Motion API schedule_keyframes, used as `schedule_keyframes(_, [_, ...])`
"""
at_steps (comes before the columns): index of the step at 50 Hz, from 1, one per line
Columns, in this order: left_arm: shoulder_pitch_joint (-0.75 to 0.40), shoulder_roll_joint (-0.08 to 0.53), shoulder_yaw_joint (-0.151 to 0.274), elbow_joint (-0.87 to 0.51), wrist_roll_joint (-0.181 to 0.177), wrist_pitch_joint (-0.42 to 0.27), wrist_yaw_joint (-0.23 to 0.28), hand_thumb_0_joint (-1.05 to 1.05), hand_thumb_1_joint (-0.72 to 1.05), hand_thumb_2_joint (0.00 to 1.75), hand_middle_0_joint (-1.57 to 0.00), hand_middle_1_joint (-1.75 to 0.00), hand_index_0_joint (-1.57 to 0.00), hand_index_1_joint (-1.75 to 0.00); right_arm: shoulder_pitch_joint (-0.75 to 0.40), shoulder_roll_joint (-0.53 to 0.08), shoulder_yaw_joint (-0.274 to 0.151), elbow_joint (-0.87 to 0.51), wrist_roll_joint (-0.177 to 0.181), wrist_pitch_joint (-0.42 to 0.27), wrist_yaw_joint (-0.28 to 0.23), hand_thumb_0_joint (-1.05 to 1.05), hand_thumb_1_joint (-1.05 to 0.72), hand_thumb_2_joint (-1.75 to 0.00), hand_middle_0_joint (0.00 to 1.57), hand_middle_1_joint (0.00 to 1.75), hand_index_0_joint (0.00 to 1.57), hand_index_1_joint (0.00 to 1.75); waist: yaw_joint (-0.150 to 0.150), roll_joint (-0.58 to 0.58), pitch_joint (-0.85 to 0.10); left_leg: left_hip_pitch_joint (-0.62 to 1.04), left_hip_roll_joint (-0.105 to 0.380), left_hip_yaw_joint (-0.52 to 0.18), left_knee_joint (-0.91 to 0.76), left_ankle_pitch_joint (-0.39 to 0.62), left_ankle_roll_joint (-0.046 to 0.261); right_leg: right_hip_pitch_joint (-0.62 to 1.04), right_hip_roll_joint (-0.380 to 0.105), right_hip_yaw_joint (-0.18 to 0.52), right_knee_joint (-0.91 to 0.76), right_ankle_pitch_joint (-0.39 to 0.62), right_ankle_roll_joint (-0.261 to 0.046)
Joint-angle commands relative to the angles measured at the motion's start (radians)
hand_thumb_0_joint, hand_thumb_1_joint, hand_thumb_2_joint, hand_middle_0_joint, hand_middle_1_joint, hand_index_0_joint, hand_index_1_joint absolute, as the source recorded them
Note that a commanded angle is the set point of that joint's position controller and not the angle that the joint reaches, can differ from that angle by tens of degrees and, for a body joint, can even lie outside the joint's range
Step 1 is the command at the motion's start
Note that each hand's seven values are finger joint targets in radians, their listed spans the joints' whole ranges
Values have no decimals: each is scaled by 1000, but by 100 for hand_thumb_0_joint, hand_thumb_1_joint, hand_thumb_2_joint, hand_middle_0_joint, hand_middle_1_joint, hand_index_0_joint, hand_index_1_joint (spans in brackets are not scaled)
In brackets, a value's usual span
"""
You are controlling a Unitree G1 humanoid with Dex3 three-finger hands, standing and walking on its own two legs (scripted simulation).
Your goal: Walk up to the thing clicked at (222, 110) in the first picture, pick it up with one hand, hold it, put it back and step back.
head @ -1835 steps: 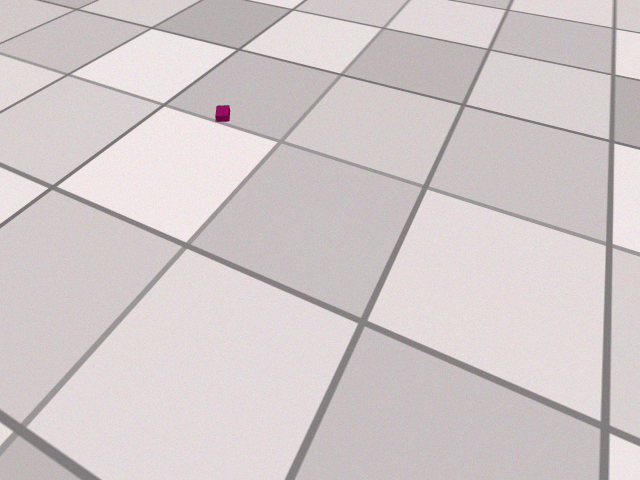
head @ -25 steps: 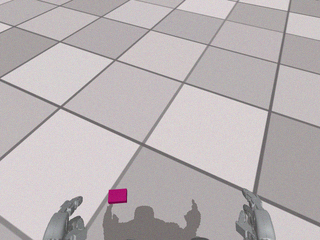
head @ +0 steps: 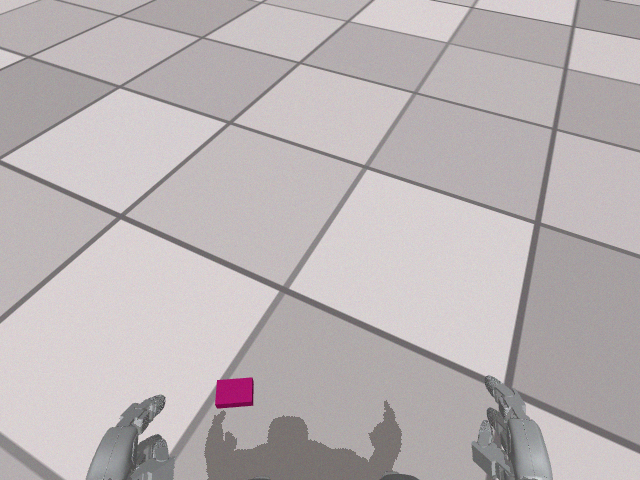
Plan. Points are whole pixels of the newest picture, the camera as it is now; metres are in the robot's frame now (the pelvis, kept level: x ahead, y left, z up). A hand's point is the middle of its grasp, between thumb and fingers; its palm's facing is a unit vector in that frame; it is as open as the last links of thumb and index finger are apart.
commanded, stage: stand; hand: left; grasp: from above
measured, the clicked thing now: (235, 392) +0.47 +0.23 -0.70
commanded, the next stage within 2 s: none
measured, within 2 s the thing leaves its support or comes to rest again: neither
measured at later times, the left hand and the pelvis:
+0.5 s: hand out of the picture +0.06 +0.24 -0.11, palm faces +0.03 -0.95 -0.33, open 7.4 cm; pelvis +0.00 +0.01 +0.05, yaw +0 degrees
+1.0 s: hand out of the picture +0.03 +0.24 -0.10, palm faces +0.03 -0.94 -0.34, open 7.4 cm; pelvis -0.01 +0.00 +0.07, yaw +0 degrees
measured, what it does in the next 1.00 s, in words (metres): rises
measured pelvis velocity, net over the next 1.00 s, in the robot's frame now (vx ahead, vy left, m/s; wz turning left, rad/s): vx -0.01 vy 0.00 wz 0.00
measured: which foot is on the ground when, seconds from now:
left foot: down 0.00-1.00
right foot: down 0.00-1.00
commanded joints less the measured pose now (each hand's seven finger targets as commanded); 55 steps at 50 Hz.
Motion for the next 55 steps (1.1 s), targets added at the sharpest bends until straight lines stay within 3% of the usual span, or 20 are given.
schedule_keyframes(1, [-35,101,61,-209,0,-50,5,0,90,90,-20,-30,-20,-30,-72,-129,-51,-156,5,-66,-13,0,-90,-90,20,30,20,30,3,18,-57,56,-17,-6,-210,158,5,59,36,-29,-135,108,-34])
schedule_keyframes(2, [-26,99,65,-204,-2,-50,5,0,90,90,-20,-30,-20,-30,-68,-129,-52,-156,4,-68,-14,0,-90,-90,20,30,20,30,-2,10,-73,70,-16,-6,-205,180,4,65,37,-29,-131,124,-35])
schedule_keyframes(3, [-300,184,63,147,107,-263,43,0,90,90,-20,-30,-20,-30,-149,-252,-95,95,-128,51,46,0,-90,-90,20,30,20,30,80,-70,161,90,20,-23,-270,362,50,222,-33,64,-173,153,-90])
schedule_keyframes(4, [-207,189,79,333,119,-332,41,0,90,90,-20,-30,-20,-30,-130,-250,-105,95,-123,95,74,0,-90,-90,20,30,20,30,70,-97,65,176,9,-6,-269,423,56,259,-44,101,-180,185,-118])
schedule_keyframes(5, [-201,199,73,376,115,-365,33,0,90,90,-20,-30,-20,-30,-111,-268,-109,70,-129,115,89,0,-90,-90,20,30,20,30,53,-70,45,210,12,-31,-265,425,62,246,-41,118,-186,236,-124])
schedule_keyframes(6, [-204,215,62,422,118,-389,31,0,90,90,-20,-30,-20,-30,-119,-264,-108,84,-117,125,105,0,-90,-90,20,30,20,30,65,-46,29,233,12,-45,-281,409,68,300,-53,118,-188,264,-114])
schedule_keyframes(7, [-223,210,61,466,120,-404,28,0,90,90,-20,-30,-20,-30,-116,-233,-109,118,-87,130,122,0,-90,-90,20,30,20,30,64,-62,20,248,1,-24,-292,401,60,330,-69,123,-192,293,-112])
schedule_keyframes(9, [-268,202,63,553,101,-409,21,0,90,90,-20,-30,-20,-30,-132,-225,-110,142,-60,138,142,0,-90,-90,20,30,20,30,71,-87,25,298,-6,-20,-327,344,59,307,-68,113,-237,234,-95])
schedule_keyframes(12, [-317,209,62,680,101,-434,25,0,90,90,-20,-30,-20,-30,-131,-205,-115,206,-59,159,156,0,-90,-90,20,30,20,30,55,-116,60,344,-11,-11,-358,293,53,301,-96,142,-318,203,-89])
schedule_keyframes(16, [-327,195,61,811,92,-456,25,0,90,90,-20,-30,-20,-30,-136,-226,-120,264,-63,173,154,0,-90,-90,20,30,20,30,59,-1,102,366,31,-67,-479,315,60,364,-63,85,-326,242,-60])
schedule_keyframes(18, [-312,197,61,875,92,-463,25,0,90,90,-20,-30,-20,-30,-149,-230,-121,290,-58,182,151,0,-90,-90,20,30,20,30,70,-19,113,378,36,-71,-504,326,59,404,-68,80,-365,269,-59])
schedule_keyframes(20, [-318,206,60,930,92,-470,25,0,90,90,-20,-30,-20,-30,-133,-224,-117,320,-52,190,147,0,-90,-90,20,30,20,30,58,-63,131,394,26,-52,-514,359,47,439,-83,93,-413,313,-64])
schedule_keyframes(26, [-318,204,51,1052,79,-465,27,0,90,90,-20,-30,-20,-30,-130,-253,-116,402,-46,197,137,0,-90,-90,20,30,20,30,62,4,153,481,55,-76,-633,420,38,500,-79,74,-475,324,-52])
schedule_keyframes(32, [-321,212,42,1136,82,-468,26,0,90,90,-20,-30,-20,-30,-125,-253,-110,461,-36,202,135,0,-90,-90,20,30,20,30,56,-38,182,503,51,-62,-681,438,26,551,-93,79,-543,334,-46])
schedule_keyframes(35, [-329,214,39,1161,82,-464,26,0,90,90,-20,-30,-20,-30,-138,-257,-109,478,-37,210,137,0,-90,-90,20,30,20,30,58,-30,228,467,56,-79,-740,305,25,546,-83,69,-562,263,-39])
schedule_keyframes(39, [-331,226,41,1187,85,-466,25,0,90,90,-20,-30,-20,-30,-151,-256,-110,488,-37,213,142,0,-90,-90,20,30,20,30,57,-55,243,475,52,-77,-761,250,24,533,-84,74,-592,225,-37])
schedule_keyframes(40, [-325,221,38,1191,84,-470,24,0,90,90,-20,-30,-20,-30,-154,-258,-109,490,-35,211,144,0,-90,-90,20,30,20,30,58,-44,221,509,53,-68,-743,302,28,536,-94,80,-600,260,-40])
schedule_keyframes(43, [-331,228,39,1201,82,-469,22,0,90,90,-20,-30,-20,-30,-148,-260,-108,499,-35,211,146,0,-90,-90,20,30,20,30,52,-37,236,494,55,-75,-770,245,25,527,-88,78,-603,235,-37])
schedule_keyframes(52, [-347,241,36,1216,78,-480,21,0,90,90,-20,-30,-20,-30,-166,-267,-99,516,-30,209,149,0,-90,-90,20,30,20,30,52,-61,203,551,60,-50,-734,384,22,545,-105,95,-635,292,-39])
schedule_keyframes(55, [-363,253,37,1218,76,-479,19,0,90,90,-20,-30,-20,-30,-156,-270,-94,524,-30,213,151,0,-90,-90,20,30,20,30,47,-57,230,519,58,-47,-748,328,23,545,-102,100,-648,245,-38])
